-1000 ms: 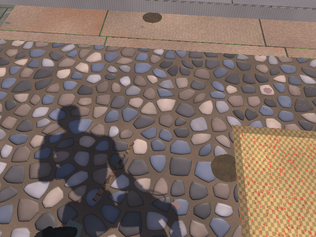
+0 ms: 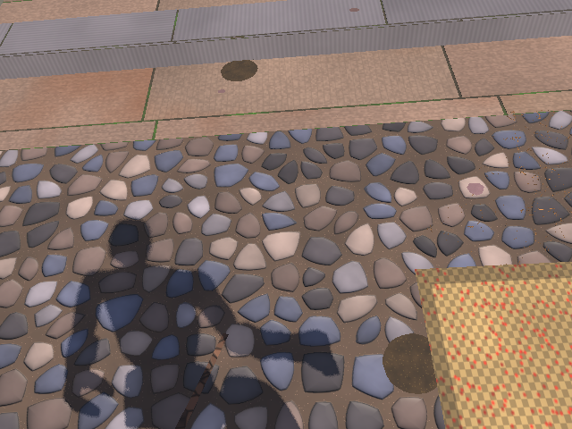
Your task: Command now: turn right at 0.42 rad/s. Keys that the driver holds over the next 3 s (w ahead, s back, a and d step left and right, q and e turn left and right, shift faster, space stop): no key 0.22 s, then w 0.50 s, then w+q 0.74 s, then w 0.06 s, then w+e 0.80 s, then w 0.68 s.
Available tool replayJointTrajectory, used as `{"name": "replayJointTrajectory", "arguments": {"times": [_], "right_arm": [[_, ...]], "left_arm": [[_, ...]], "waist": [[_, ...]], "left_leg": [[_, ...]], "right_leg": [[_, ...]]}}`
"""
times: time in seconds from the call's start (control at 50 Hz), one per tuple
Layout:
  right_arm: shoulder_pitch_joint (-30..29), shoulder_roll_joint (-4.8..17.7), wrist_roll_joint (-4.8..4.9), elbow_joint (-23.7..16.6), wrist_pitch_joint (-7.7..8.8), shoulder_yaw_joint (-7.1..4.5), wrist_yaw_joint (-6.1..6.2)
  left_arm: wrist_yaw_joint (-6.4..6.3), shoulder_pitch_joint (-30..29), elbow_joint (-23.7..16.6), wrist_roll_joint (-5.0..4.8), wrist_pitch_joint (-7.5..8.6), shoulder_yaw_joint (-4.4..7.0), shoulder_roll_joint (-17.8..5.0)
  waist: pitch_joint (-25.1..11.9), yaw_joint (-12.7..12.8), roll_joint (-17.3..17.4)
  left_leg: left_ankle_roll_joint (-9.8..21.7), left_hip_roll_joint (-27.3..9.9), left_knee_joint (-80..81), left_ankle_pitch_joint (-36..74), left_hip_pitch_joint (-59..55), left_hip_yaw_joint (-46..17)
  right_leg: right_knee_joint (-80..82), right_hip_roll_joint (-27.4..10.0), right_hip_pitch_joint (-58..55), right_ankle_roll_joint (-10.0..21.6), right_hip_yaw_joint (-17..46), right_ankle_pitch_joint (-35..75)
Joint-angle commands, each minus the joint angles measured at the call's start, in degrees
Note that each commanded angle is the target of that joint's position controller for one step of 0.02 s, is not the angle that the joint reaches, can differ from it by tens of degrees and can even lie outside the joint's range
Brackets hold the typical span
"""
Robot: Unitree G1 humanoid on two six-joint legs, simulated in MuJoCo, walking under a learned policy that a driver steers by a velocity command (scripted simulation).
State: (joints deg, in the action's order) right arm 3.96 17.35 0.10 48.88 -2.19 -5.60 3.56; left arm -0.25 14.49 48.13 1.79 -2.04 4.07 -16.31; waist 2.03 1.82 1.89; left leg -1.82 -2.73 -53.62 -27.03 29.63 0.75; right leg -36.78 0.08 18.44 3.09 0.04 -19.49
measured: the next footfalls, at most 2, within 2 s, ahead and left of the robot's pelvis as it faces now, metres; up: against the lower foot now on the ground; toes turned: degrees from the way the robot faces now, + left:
left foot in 0.44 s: +0.05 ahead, +0.12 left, +0.00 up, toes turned -4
right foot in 0.84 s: +0.36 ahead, -0.18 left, +0.00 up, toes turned -4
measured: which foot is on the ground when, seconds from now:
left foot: up 0.00-0.42, down 0.44-0.86, up 0.88-1.00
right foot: down 0.00-0.44, up 0.46-0.82, down 0.84-1.00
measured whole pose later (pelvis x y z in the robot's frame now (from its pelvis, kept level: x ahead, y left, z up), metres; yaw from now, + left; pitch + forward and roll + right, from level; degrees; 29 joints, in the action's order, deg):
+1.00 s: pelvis +0.27 -0.07 +0.01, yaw +2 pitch +0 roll -1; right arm 17.8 16.5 2.3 54.2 4.1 -3.9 0.7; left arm 1.4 8.7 46.9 0.4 5.4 3.4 -14.1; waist 3.0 -1.2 2.0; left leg 2.5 -4.1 -67.5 -20.5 23.6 -2.7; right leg -26.4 -0.1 17.3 2.1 -5.9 -9.4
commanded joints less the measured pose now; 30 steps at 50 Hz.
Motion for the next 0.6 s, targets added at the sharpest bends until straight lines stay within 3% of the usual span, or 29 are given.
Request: {"name": "replayJointTrajectory", "arguments": {"times": [0.02, 0.04, 0.08, 0.12, 0.22, 0.26, 0.28, 0.32, 0.36, 0.4, 0.42, 0.44, 0.46, 0.48, 0.5, 0.52, 0.54, 0.6], "right_arm": [[-2.11, 6.87, -0.25, -3.03, 0.83, -1.99, 0.87], [-0.46, 6.56, -0.70, -2.20, 0.90, -2.02, 0.83], [0.72, 5.12, -0.32, -1.49, 1.33, -1.79, 0.48], [0.46, 3.96, -0.02, -1.18, 1.65, -1.35, 0.39], [-1.09, 3.33, 0.34, -0.99, 2.11, -0.32, -0.54], [-0.55, 3.61, 0.72, -0.42, 2.54, -0.04, -1.20], [-0.94, 4.07, 0.90, -0.43, 2.92, 0.01, -1.52], [-1.23, 4.86, 1.33, -0.43, 4.05, 0.07, -2.10], [0.11, 4.21, 1.54, 0.63, 5.52, 0.36, -2.79], [4.75, 3.20, 1.26, 3.31, 6.86, 0.55, -3.38], [8.67, 3.84, 0.95, 5.01, 7.28, 0.33, -3.42], [15.00, 5.66, 0.73, 6.90, 7.51, -0.05, -3.21], [18.98, 11.25, 0.94, 8.34, 7.42, -1.43, -3.08], [19.65, 10.55, 0.52, 8.15, 7.78, -1.41, -3.24], [17.63, 7.61, 0.33, 7.29, 8.30, -0.56, -2.96], [15.86, 6.09, 0.56, 6.48, 8.55, -0.08, -2.92], [15.09, 6.07, 0.96, 6.13, 8.56, 0.03, -3.04], [15.06, 4.55, 0.36, 5.79, 7.91, 0.85, -3.13]], "left_arm": [[-0.92, -6.13, -5.99, -1.03, 2.76, 1.96, -10.36], [-1.29, -6.82, -6.16, -1.42, 2.91, 1.30, -8.77], [-1.69, -4.56, -5.55, -1.17, 3.15, 0.28, -6.13], [-1.90, -2.61, -4.72, -1.14, 3.43, -0.07, -5.37], [-1.68, -2.50, -3.42, -1.11, 2.99, 0.32, -6.84], [-1.25, -1.98, -2.51, -1.42, 2.89, 0.30, -6.61], [-1.09, -1.59, -2.04, -1.72, 2.80, 0.60, -7.62], [-1.08, -0.90, -1.55, -2.07, 2.63, 1.09, -8.98], [-1.27, -1.00, -1.51, -2.51, 2.68, 1.17, -8.70], [-1.31, -3.16, -2.12, -2.98, 2.73, 0.95, -7.69], [-1.12, -4.66, -2.80, -2.86, 3.04, 0.58, -6.20], [-0.75, -7.97, -4.23, -2.41, 3.65, -0.31, -2.95], [-0.38, -8.89, -6.23, -2.27, 4.80, -0.75, -0.34], [-0.29, -11.68, -7.08, -2.92, 5.81, 0.28, -4.83], [0.19, -10.78, -6.55, -3.97, 6.49, 1.00, -6.62], [0.62, -9.45, -5.52, -4.20, 6.69, 1.01, -6.02], [0.84, -9.79, -5.61, -3.75, 6.84, 1.08, -5.84], [1.52, -12.54, -6.46, -2.82, 7.01, 0.73, -3.56]], "waist": [[-0.85, -2.39, -9.00], [-1.76, -2.86, -9.11], [-4.29, -2.68, -8.18], [-4.89, -1.87, -7.80], [-3.39, 0.10, -9.51], [-2.78, 0.99, -9.63], [-1.37, 1.59, -10.49], [0.30, 1.99, -10.28], [0.37, 1.06, -8.64], [-0.77, -2.00, -7.23], [-2.56, -3.75, -6.21], [-4.29, -6.40, -1.42], [-4.44, -5.86, 11.10], [-0.07, -7.88, 11.18], [2.40, -6.52, 6.46], [2.55, -5.51, 5.55], [3.21, -5.26, 5.46], [2.99, -5.09, 4.49]], "left_leg": [[0.82, 0.21, -11.09, 4.58, 10.43, -4.94], [0.25, 0.31, -11.76, 7.89, 8.37, -4.70], [-0.53, 0.51, -11.12, 11.22, 5.69, -4.54], [-1.33, 0.11, -6.22, 12.36, 5.22, -4.98], [-2.76, -0.64, 10.19, 9.70, -2.11, -4.23], [-2.23, -0.30, 15.27, 8.45, -5.63, -2.61], [-1.81, 0.49, 16.53, 7.12, -5.85, -1.32], [-0.23, 1.02, 18.56, 4.70, -5.05, -0.54], [2.04, 1.17, 23.31, 5.98, -6.87, -0.14], [4.64, 1.96, 32.09, 12.15, -16.19, 1.20], [5.95, 0.36, 32.99, 13.85, -24.02, -0.87], [8.15, -5.45, 34.40, 12.88, -32.99, -7.58], [13.64, -13.40, 38.38, 5.79, -39.13, -21.93], [18.78, -20.40, 42.87, 2.30, -39.13, -32.44], [18.38, -19.88, 43.04, 0.42, -39.16, -30.80], [16.39, -16.98, 43.44, 0.00, -39.97, -27.03], [15.13, -15.97, 44.35, 2.64, -40.15, -24.32], [13.17, -11.91, 46.40, 16.41, -34.57, -14.77]], "right_leg": [[22.83, -14.06, -4.28, 7.09, 21.75, 2.30], [22.21, -12.74, -4.19, 6.40, 19.23, 5.89], [21.40, -11.47, -7.05, 6.61, 16.05, 12.53], [20.83, -11.30, -10.94, 7.18, 14.93, 16.50], [20.94, -11.18, -12.03, 8.26, 15.33, 14.81], [23.66, -10.76, -10.05, 9.14, 16.97, -0.33], [25.13, -11.13, -9.43, 9.63, 18.87, -6.07], [26.33, -12.48, -10.72, 10.42, 22.66, -11.14], [25.69, -12.69, -12.03, 10.32, 23.71, -11.67], [23.00, -10.31, -8.28, 8.89, 21.07, -9.03], [19.73, -8.36, -3.55, 7.44, 18.91, -5.64], [9.98, -4.56, 4.64, 4.84, 13.32, -2.90], [-3.07, 4.23, 16.73, 0.92, 1.58, -6.14], [-12.66, 3.11, 26.26, -0.46, 1.20, -14.99], [-19.00, -0.23, 30.42, -0.49, 4.36, -11.92], [-21.18, -1.84, 32.25, -0.60, 4.23, -7.58], [-21.51, -3.23, 34.15, -0.94, 3.42, -3.60], [-16.90, -4.81, 29.18, -2.96, 0.66, 5.92]]}}
Over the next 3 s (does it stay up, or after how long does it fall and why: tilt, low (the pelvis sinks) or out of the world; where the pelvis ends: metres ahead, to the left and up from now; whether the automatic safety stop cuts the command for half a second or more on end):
stays up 1.37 0.09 0.01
